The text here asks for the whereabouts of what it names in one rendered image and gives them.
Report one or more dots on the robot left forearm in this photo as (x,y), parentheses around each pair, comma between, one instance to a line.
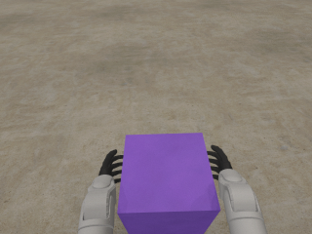
(98,208)

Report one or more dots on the robot right forearm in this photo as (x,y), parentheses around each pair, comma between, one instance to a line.
(242,209)

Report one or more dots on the carton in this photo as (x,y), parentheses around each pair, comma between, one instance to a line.
(167,185)

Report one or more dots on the right robot hand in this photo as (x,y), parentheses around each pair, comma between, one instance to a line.
(221,160)

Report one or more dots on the left robot hand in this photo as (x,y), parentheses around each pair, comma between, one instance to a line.
(107,166)

